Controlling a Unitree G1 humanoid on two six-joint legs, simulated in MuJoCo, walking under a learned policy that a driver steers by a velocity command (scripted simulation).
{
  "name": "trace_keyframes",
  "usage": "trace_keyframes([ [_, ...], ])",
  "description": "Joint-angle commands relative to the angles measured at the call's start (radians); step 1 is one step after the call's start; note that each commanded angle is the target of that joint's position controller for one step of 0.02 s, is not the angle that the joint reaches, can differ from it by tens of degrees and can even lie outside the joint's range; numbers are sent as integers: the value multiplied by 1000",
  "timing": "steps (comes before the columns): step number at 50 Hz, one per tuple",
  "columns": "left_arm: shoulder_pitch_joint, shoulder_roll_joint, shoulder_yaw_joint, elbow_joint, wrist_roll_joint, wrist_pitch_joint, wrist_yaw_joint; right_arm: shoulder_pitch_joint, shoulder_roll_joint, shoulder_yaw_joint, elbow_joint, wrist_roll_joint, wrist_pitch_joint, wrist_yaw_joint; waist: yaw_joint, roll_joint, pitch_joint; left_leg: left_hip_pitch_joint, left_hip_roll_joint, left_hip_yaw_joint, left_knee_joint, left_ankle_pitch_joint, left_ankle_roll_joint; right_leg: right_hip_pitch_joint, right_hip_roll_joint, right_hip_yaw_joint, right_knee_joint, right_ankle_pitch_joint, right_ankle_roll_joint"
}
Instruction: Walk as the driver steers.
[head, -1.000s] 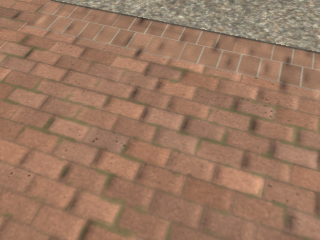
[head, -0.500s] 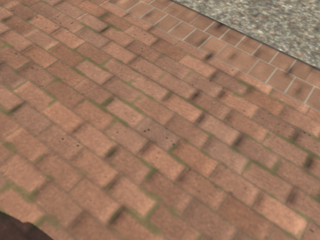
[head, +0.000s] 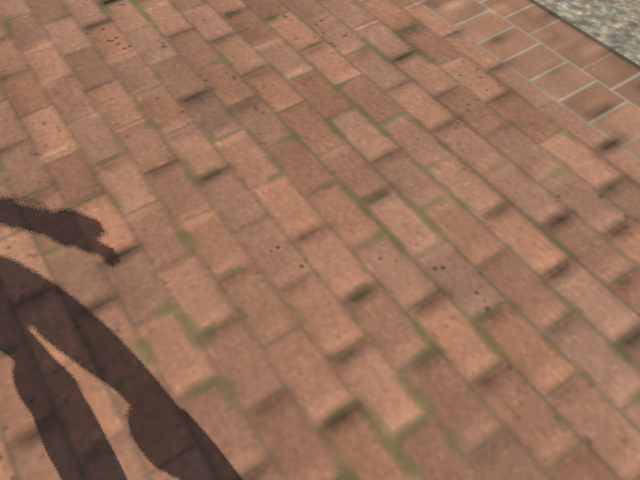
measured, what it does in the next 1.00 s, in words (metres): steps on the spot, turning left: left foot, then right foot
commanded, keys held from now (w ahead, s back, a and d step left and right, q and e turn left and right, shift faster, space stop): q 0.62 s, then w+q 0.36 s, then w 0.02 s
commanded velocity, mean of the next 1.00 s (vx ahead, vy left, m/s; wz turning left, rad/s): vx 0.10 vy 0.00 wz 0.60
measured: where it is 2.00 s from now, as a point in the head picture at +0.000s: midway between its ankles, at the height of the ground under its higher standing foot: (95, 469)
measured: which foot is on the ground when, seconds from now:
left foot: up 0.00-0.08, down 0.10-0.60, up 0.62-1.00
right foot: down 0.00-0.10, up 0.12-0.58, down 0.60-1.00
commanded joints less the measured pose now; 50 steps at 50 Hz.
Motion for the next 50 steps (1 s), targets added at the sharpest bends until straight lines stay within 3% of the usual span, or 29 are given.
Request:
trace_keyframes([
  [1, -20, 220, 63, -58, -16, -13, -7, -43, -88, -22, -102, 2, -13, 9, 22, -210, -140, 38, -7, 58, -142, 23, 28, 136, -248, 137, -76, 435, -214],
  [3, -35, 223, 63, -52, -36, -16, -11, 5, -87, -29, -90, 2, -8, 16, -16, -195, -142, 137, -26, 85, -318, 132, 72, 113, -245, 106, -12, 396, -172],
  [4, -20, 201, 58, -41, -43, -19, -12, 47, -98, -39, -74, 0, -8, 13, -36, -166, -151, 238, -50, 88, -425, 219, 104, 65, -219, 68, 60, 330, -126],
  [5, 40, 155, 46, -21, -26, -23, -17, 91, -151, -58, -67, 0, -11, 3, -39, -27, -174, 403, 2, -22, -490, 434, 147, -67, -159, -13, 225, 173, -45],
  [6, 34, 78, 15, -70, 41, -25, -22, 108, -282, -82, -97, -9, -19, -15, -7, 318, -185, 568, 292, -420, -464, 877, 288, -390, -17, -69, 560, -409, 61],
  [7, -76, 129, 29, -98, 22, -28, -10, 123, -250, -68, -106, -47, -47, 1, -95, 242, -245, 467, 372, -527, -502, 828, 453, -453, 45, 108, 735, -468, 72],
  [8, -100, 163, 40, -99, -4, -22, -3, 92, -216, -55, -94, -49, -67, 8, -80, 155, -196, 431, 318, -438, -521, 729, 429, -467, 23, 145, 797, -396, 62],
  [9, -88, 167, 44, -90, -8, -19, 2, 44, -189, -48, -83, -30, -75, 3, -48, 125, -156, 395, 258, -371, -524, 635, 373, -471, 8, 156, 776, -303, 51],
  [10, -74, 170, 47, -73, 1, -15, 9, 5, -162, -39, -87, -14, -73, -3, -33, 94, -143, 377, 219, -337, -523, 582, 333, -464, -1, 164, 745, -237, 53],
  [11, -57, 172, 49, -70, 7, -13, 10, -27, -159, -32, -89, -7, -69, -10, -13, 103, -138, 337, 193, -313, -526, 598, 320, -427, 9, 161, 736, -181, 60],
  [13, -28, 154, 46, -58, 3, -15, 5, -36, -151, -25, -92, -17, -64, -21, 1, 116, -165, 321, 166, -295, -531, 608, 322, -379, 36, 152, 725, -115, 74],
  [18, -66, 123, 32, -68, -1, -17, 3, -13, -167, -31, -79, -15, -56, -32, -24, 120, -159, 339, 144, -350, -522, 479, 324, -353, 63, 171, 490, -92, 93],
  [21, -80, 121, 30, -74, -5, -24, -4, -18, -178, -36, -79, -16, -49, -30, -34, 131, -145, 296, 135, -409, -516, 388, 326, -295, 80, 182, 385, -114, 87],
  [25, -70, 128, 33, -80, -13, -39, -17, -35, -180, -38, -80, -12, -41, -20, -36, 146, -151, 284, 124, -493, -485, 428, 322, -213, 104, 188, 268, -142, 68],
  [28, -20, 126, 38, -71, -15, -53, -29, -67, -172, -37, -83, 2, -32, -20, -4, 148, -169, 287, 92, -530, -436, 487, 291, -106, 112, 179, 76, -64, 42],
  [29, 16, 129, 42, -58, -11, -56, -30, -81, -163, -35, -85, 11, -29, -24, 19, 135, -173, 251, 61, -514, -408, 445, 257, -20, 99, 168, -49, 57, 27],
  [30, 42, 175, 54, -56, 1, -55, -25, -50, -129, -26, -83, 7, -29, -26, 9, 58, -198, 160, 11, -459, -323, 271, 202, 105, -22, 252, -89, 152, -18],
  [31, -1, 258, 66, -71, 16, -43, -18, 25, -86, -16, -83, -2, -34, -24, -61, -216, -175, -29, -152, -255, -120, -103, 129, 181, -229, 473, -106, 366, -144],
  [32, 30, 232, 64, -70, 37, -45, -20, 12, -168, -41, -81, -6, -43, -28, -17, -264, -158, -133, -157, -164, 109, -249, 79, 123, -347, 613, -153, 296, -280],
  [33, 7, 186, 48, -81, 25, -49, -14, 16, -211, -57, -70, -5, -44, -27, -24, -184, -131, -168, -90, -160, 220, -158, 64, 105, -325, 563, -171, 92, -275],
  [34, -17, 153, 39, -82, 11, -48, -7, 12, -199, -58, -55, -3, -39, -25, -27, -158, -99, -197, -66, -140, 243, -71, 55, 98, -252, 485, -191, -111, -222],
  [35, -16, 146, 35, -83, -7, -50, 2, 15, -172, -52, -48, -8, -35, -23, -17, -170, -77, -247, -59, -126, 272, -9, 42, 128, -208, 445, -206, -209, -187],
  [36, 2, 144, 31, -79, -11, -52, 10, 3, -149, -45, -50, -6, -35, -17, 0, -170, -61, -285, -47, -114, 302, 29, 33, 146, -201, 416, -218, -214, -180],
  [38, 56, 152, 31, -74, -2, -56, 17, -39, -114, -32, -68, 4, -47, -5, 34, -164, -50, -310, -29, -63, 272, 76, 24, 169, -185, 350, -250, -222, -175],
  [41, 123, 168, 37, -61, 1, -66, 14, -94, -87, -19, -91, 2, -64, 1, 74, -160, -45, -337, 2, -44, 173, 110, 13, 224, -207, 309, -277, -201, -188],
  [46, 132, 214, 53, -44, -9, -80, -6, -111, -48, 4, -105, 1, -82, 24, 71, -153, -18, -209, 44, 5, -37, 151, 39, 152, -231, 180, -299, -100, -185],
  [50, 141, 238, 61, -22, -32, -85, -28, -106, -53, 9, -106, 5, -83, 37, 56, -147, -6, -56, 38, 48, -176, 109, 91, 98, -246, 111, -269, -63, -170],
])
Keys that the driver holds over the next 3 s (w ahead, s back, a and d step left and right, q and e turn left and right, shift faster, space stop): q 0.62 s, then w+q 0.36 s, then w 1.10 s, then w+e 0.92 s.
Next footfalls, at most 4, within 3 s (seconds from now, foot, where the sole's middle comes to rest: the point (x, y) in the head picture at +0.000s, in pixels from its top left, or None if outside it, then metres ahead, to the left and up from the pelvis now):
0.10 left None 0.04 0.14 -0.78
0.60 right None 0.10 -0.07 -0.78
1.08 left None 0.06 0.26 -0.78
1.60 right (175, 461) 0.47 0.35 -0.78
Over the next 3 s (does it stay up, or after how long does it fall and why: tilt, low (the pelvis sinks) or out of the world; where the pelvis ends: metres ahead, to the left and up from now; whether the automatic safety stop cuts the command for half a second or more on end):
stays up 0.88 0.76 0.00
